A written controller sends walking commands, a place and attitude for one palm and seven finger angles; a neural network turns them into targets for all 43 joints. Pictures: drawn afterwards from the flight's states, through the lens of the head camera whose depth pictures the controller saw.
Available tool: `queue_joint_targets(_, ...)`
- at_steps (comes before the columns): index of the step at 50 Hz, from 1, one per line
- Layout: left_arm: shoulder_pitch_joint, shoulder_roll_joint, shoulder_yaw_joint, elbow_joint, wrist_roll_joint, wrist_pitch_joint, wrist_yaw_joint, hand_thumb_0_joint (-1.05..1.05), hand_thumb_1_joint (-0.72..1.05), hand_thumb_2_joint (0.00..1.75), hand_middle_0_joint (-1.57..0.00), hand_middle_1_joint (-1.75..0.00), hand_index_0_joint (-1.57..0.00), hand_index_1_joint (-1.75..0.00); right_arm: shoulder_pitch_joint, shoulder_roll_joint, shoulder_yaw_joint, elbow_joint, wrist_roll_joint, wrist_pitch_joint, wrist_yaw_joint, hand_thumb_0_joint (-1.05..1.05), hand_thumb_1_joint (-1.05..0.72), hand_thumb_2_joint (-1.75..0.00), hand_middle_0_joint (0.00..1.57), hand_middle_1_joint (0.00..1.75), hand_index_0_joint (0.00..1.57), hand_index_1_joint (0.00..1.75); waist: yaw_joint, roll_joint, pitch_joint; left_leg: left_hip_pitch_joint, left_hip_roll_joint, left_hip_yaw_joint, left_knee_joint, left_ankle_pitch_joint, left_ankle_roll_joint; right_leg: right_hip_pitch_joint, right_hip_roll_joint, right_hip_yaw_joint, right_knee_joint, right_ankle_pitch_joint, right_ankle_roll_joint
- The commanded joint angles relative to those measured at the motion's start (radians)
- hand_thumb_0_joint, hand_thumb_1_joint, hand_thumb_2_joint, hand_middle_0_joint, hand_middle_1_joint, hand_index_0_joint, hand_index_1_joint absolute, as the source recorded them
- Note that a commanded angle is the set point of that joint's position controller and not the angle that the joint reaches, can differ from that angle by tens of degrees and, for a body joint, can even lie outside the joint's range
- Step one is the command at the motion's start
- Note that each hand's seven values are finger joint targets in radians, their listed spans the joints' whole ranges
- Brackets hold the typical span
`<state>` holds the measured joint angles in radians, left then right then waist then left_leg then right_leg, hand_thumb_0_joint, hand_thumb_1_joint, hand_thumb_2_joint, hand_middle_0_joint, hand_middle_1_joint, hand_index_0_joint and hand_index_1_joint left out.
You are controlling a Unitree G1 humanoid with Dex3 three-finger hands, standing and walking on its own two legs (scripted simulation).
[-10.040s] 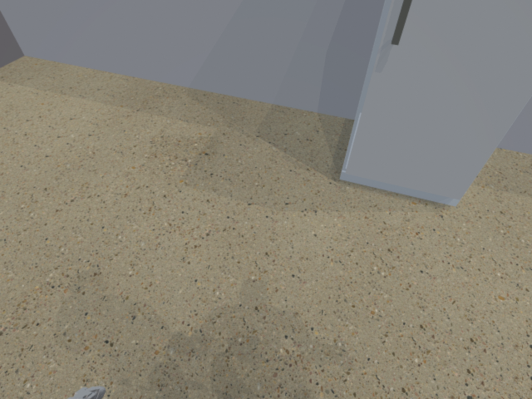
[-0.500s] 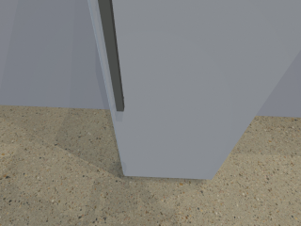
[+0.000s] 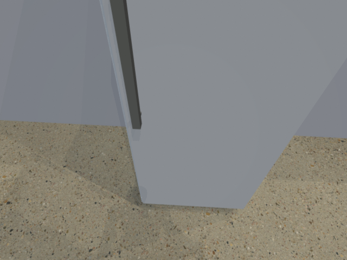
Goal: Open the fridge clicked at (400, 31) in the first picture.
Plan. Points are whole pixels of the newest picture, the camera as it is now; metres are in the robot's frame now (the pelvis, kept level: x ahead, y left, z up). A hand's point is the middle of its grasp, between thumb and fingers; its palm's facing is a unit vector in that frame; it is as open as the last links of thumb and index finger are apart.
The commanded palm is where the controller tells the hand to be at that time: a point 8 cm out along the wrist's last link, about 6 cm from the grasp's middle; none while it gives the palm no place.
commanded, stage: look again from close up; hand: left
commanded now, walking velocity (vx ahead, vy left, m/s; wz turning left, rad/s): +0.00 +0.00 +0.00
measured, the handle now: (129, 55) +0.50 +0.15 +0.23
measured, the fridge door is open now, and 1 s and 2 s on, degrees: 0 0 0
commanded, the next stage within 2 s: none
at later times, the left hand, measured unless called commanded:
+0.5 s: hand out of the picture -0.01 +0.18 -0.18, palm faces +0.04 -0.97 -0.22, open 7.4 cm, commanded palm none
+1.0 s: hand out of the picture -0.02 +0.18 -0.18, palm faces +0.06 -0.97 -0.22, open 7.4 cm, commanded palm none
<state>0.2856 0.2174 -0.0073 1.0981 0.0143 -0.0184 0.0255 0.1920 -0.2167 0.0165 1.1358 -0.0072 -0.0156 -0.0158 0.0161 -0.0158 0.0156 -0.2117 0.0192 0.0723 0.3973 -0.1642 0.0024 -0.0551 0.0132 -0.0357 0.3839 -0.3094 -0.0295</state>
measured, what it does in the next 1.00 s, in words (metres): stands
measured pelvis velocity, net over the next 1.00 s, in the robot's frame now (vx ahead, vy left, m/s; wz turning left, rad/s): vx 0.00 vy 0.00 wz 0.02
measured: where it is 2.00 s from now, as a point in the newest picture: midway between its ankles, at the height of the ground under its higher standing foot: outside the picture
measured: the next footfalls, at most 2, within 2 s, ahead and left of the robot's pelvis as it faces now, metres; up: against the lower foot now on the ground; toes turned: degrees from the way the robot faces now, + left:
none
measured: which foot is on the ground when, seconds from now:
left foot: down 0.00-1.00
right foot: down 0.00-1.00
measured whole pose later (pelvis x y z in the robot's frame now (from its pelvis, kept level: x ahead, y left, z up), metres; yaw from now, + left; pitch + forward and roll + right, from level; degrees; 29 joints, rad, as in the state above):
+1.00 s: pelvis +0.00 +0.00 +0.00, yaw +1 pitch -2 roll +0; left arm 0.31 0.19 0.00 1.11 0.01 -0.02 0.03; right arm 0.22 -0.19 0.01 1.15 -0.01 -0.01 -0.02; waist 0.02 -0.02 0.02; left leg -0.22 0.02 0.05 0.41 -0.16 0.00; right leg -0.05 0.02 -0.06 0.39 -0.31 -0.03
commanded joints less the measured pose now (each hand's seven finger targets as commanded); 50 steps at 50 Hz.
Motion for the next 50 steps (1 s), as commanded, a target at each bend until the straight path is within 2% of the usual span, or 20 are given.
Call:
queue_joint_targets(1, 0.048, 0.133, 0.029, -0.027, 0.001, -0.012, 0.005, 0.00, 0.90, 0.90, -0.20, -0.30, -0.20, -0.30, 0.010, -0.133, -0.029, -0.040, -0.004, -0.018, -0.013, 0.00, -0.90, -0.90, 0.20, 0.30, 0.20, 0.30, -0.006, 0.007, 0.013, 0.081, 0.104, -0.113, -0.041, 0.160, 0.028, -0.118, -0.132, 0.094, -0.081, 0.211, -0.006)
queue_joint_targets(8, 0.063, 0.123, 0.029, -0.025, 0.002, -0.013, 0.007, 0.00, 0.90, 0.90, -0.20, -0.30, -0.20, -0.30, 0.017, -0.119, -0.028, -0.034, -0.003, -0.018, -0.015, 0.00, -0.90, -0.90, 0.20, 0.30, 0.20, 0.30, -0.003, -0.001, 0.014, 0.082, 0.104, -0.109, -0.029, 0.182, 0.028, -0.107, -0.132, 0.091, -0.080, 0.259, -0.005)
queue_joint_targets(17, 0.068, 0.114, 0.028, -0.018, 0.000, -0.010, 0.006, 0.00, 0.90, 0.90, -0.20, -0.30, -0.20, -0.30, 0.025, -0.113, -0.028, -0.030, -0.004, -0.015, -0.015, 0.00, -0.90, -0.90, 0.20, 0.30, 0.20, 0.30, -0.004, 0.016, 0.042, 0.067, 0.101, -0.111, -0.043, 0.137, 0.024, -0.131, -0.129, 0.089, -0.090, 0.180, -0.007)
queue_joint_targets(24, 0.080, 0.111, 0.029, -0.017, 0.001, -0.013, 0.008, 0.00, 0.90, 0.90, -0.20, -0.30, -0.20, -0.30, 0.029, -0.108, -0.029, -0.029, -0.003, -0.017, -0.017, 0.00, -0.90, -0.90, 0.20, 0.30, 0.20, 0.30, -0.002, 0.001, 0.032, 0.069, 0.100, -0.108, -0.028, 0.160, 0.025, -0.117, -0.133, 0.086, -0.085, 0.234, -0.006)
queue_joint_targets(30, 0.080, 0.108, 0.031, -0.018, 0.000, -0.013, 0.008, 0.00, 0.90, 0.90, -0.20, -0.30, -0.20, -0.30, 0.035, -0.103, -0.029, -0.027, -0.003, -0.016, -0.017, 0.00, -0.90, -0.90, 0.20, 0.30, 0.20, 0.30, -0.002, 0.009, 0.034, 0.063, 0.098, -0.110, -0.027, 0.157, 0.023, -0.112, -0.133, 0.084, -0.086, 0.230, -0.007)
queue_joint_targets(32, 0.080, 0.103, 0.030, -0.016, 0.000, -0.012, 0.008, 0.00, 0.90, 0.90, -0.20, -0.30, -0.20, -0.30, 0.034, -0.099, -0.030, -0.027, -0.003, -0.015, -0.017, 0.00, -0.90, -0.90, 0.20, 0.30, 0.20, 0.30, -0.002, 0.014, 0.051, 0.056, 0.097, -0.113, -0.034, 0.136, 0.023, -0.128, -0.131, 0.085, -0.091, 0.189, -0.007)
queue_joint_targets(39, 0.084, 0.102, 0.030, -0.013, 0.000, -0.012, 0.008, 0.00, 0.90, 0.90, -0.20, -0.30, -0.20, -0.30, 0.040, -0.100, -0.030, -0.027, -0.003, -0.016, -0.018, 0.00, -0.90, -0.90, 0.20, 0.30, 0.20, 0.30, -0.003, 0.013, 0.041, 0.058, 0.098, -0.116, -0.030, 0.154, 0.025, -0.116, -0.132, 0.080, -0.087, 0.205, -0.007)
queue_joint_targets(42, 0.088, 0.096, 0.030, -0.010, -0.001, -0.010, 0.007, 0.00, 0.90, 0.90, -0.20, -0.30, -0.20, -0.30, 0.037, -0.096, -0.029, -0.026, -0.003, -0.015, -0.018, 0.00, -0.90, -0.90, 0.20, 0.30, 0.20, 0.30, 0.000, 0.019, 0.053, 0.054, 0.097, -0.119, -0.039, 0.127, 0.025, -0.129, -0.132, 0.080, -0.095, 0.159, -0.007)
queue_joint_targets(43, 0.089, 0.094, 0.030, -0.010, 0.001, -0.010, 0.008, 0.00, 0.90, 0.90, -0.20, -0.30, -0.20, -0.30, 0.041, -0.090, -0.028, -0.024, -0.003, -0.014, -0.018, 0.00, -0.90, -0.90, 0.20, 0.30, 0.20, 0.30, 0.000, 0.003, 0.060, 0.051, 0.097, -0.120, -0.034, 0.137, 0.026, -0.126, -0.128, 0.077, -0.095, 0.171, -0.007)
queue_joint_targets(50, 0.092, 0.093, 0.031, -0.011, 0.000, -0.011, 0.007, 0.00, 0.90, 0.90, -0.20, -0.30, -0.20, -0.30, 0.045, -0.093, -0.029, -0.026, -0.003, -0.017, -0.018, 0.00, -0.90, -0.90, 0.20, 0.30, 0.20, 0.30, 0.001, 0.004, 0.041, 0.056, 0.097, -0.120, -0.034, 0.144, 0.026, -0.120, -0.132, 0.077, -0.091, 0.177, -0.006)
